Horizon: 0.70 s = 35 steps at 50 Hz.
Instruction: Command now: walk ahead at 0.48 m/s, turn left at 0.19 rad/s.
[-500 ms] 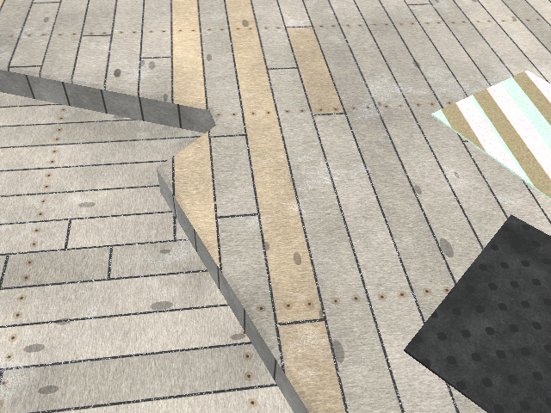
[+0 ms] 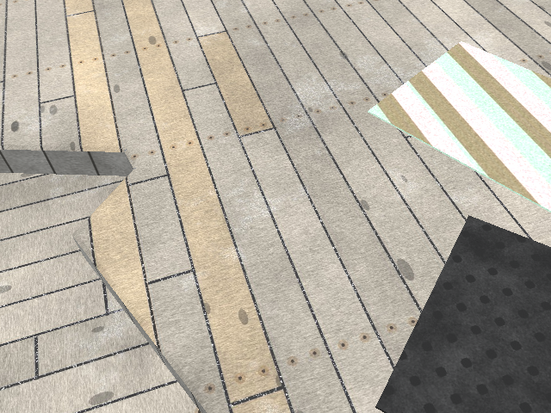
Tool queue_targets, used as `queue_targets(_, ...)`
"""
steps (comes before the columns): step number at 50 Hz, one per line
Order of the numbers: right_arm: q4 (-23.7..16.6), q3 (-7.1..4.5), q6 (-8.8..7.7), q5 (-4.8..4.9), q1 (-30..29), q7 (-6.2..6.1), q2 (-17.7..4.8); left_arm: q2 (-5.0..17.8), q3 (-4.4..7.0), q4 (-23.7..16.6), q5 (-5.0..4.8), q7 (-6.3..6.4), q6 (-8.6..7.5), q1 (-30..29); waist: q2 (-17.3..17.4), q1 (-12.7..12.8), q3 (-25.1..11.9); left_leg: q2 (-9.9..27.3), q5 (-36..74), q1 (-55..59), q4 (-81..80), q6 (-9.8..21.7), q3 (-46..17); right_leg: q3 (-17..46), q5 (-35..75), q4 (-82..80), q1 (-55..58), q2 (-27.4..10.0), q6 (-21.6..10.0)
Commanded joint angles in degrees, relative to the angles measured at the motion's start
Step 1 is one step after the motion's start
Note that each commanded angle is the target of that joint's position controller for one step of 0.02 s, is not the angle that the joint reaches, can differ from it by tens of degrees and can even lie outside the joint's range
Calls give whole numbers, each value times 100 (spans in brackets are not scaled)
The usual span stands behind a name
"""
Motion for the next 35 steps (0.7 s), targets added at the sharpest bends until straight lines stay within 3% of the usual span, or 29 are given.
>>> queue_targets(1,-309,-53,165,-57,249,64,-8,175,-12,262,-50,29,-196,892,-734,64,309,-56,49,-1606,1287,114,-43,909,2843,-1207,361,-1605,-124)
queue_targets(5,-1093,88,257,-108,-1072,21,138,160,-78,479,49,-42,-329,1132,-902,93,618,-182,-87,-2683,1203,277,322,181,3093,-1524,-37,-1357,129)
queue_targets(7,-1400,111,262,-169,-1587,26,0,222,-97,582,40,53,-381,1428,-728,176,587,-210,4,-2999,747,256,397,143,3738,-1615,272,-1406,128)
queue_targets(10,-1665,168,255,-244,-1781,-5,-52,460,-70,738,35,240,-439,1870,-677,105,414,-92,-426,-4045,765,358,510,140,5129,-1498,1816,-1693,47)
queue_targets(12,-1810,246,183,-238,-2021,-36,12,411,-75,791,54,331,-379,2095,-515,114,337,-49,-805,-4427,793,440,765,-169,5908,-1355,2476,-1703,71)
queue_targets(14,-1989,389,91,-162,-2322,17,60,318,-110,667,17,386,-256,1924,-418,36,186,-225,-791,-3171,-521,444,1509,-662,7511,-1109,2045,-1303,187)
queue_targets(15,-1967,422,94,-14,-1997,132,-115,449,-99,363,-41,395,-242,1522,-197,-219,-117,-528,97,-1080,-2341,357,2050,-831,8849,-788,978,-1195,74)
queue_targets(16,-1867,297,205,125,-1382,162,-276,786,-24,356,-89,371,-240,1813,-755,-377,-786,-914,-61,591,-2619,396,2017,-521,10029,142,658,-1513,63)
queue_targets(17,-1670,135,320,138,-319,184,-584,1291,122,276,-132,282,-268,1598,-1393,-867,-1513,-947,225,1488,-3003,544,1467,-410,10012,1341,955,-1674,182)
queue_targets(18,-1488,-139,379,94,532,196,-1184,1474,195,-234,-486,140,-289,1180,-390,-1617,-2238,-308,284,3260,-3644,1879,-244,-633,8572,4650,-781,-785,631)
queue_targets(19,-1447,-272,364,115,-159,124,-1651,1043,102,-599,-520,-34,-380,560,1187,-1105,-2608,1277,3673,3835,-5503,2738,-3443,-183,-473,7720,-2353,681,900)
queue_targets(20,-1653,-330,351,51,-568,-84,-1660,970,91,-1006,-222,-96,-408,373,-85,-615,-2832,1207,3090,3359,-5578,2538,-4215,983,-60,8210,-2447,332,563)
queue_targets(21,-1459,-308,295,-43,-761,-212,-1513,589,12,-1133,-163,-77,-310,191,-911,-296,-1929,1147,2049,2532,-5670,2169,-3929,1114,57,8008,-2648,79,493)
queue_targets(22,-1275,-243,248,-129,-815,-306,-1229,285,-84,-1262,-96,2,-215,200,-1283,50,-710,975,1602,1455,-5596,1812,-3432,1180,-96,7367,-2956,-174,387)
queue_targets(23,-1203,-173,188,-171,-913,-337,-903,90,-149,-1411,-39,115,-85,60,-1161,217,-186,721,1776,813,-5581,1637,-2992,1165,-378,7591,-3122,-218,336)
queue_targets(24,-1268,-112,122,-192,-1029,-351,-703,100,-167,-1503,13,201,47,134,-1054,356,-15,539,2243,430,-5741,1489,-2482,1179,-503,7492,-3077,-300,342)
queue_targets(25,-1294,-73,32,-140,-1067,-302,-686,190,-150,-1559,35,289,158,237,-1083,483,-58,505,2672,409,-5862,1336,-2053,1199,-376,7232,-3096,-402,367)
queue_targets(26,-1374,-84,-39,-84,-1154,-211,-812,360,-127,-1642,32,350,270,286,-1026,565,-19,393,2975,324,-6092,1214,-1724,1083,-364,6385,-3033,-495,413)
queue_targets(27,-1416,-81,-130,-50,-1074,-129,-872,566,-75,-1663,31,371,332,233,-990,491,-29,279,3499,323,-6234,1068,-1513,952,-145,5860,-2943,-492,427)
queue_targets(28,-1423,-94,-182,-57,-908,-93,-964,591,-70,-1821,57,354,356,-38,-904,402,-113,152,3949,469,-6293,878,-1393,843,95,5371,-2929,-456,455)
queue_targets(31,-1508,-138,-109,-98,-458,-179,-1118,486,-131,-2097,90,228,493,-492,-262,174,-554,102,4757,1515,-6141,299,-1368,719,786,4616,-3425,-396,583)
queue_targets(35,-1754,-144,124,-34,-42,-301,-1204,585,-130,-2297,130,174,673,-1042,42,-79,-792,219,4524,2461,-5956,44,-1737,769,1060,4601,-4148,-323,782)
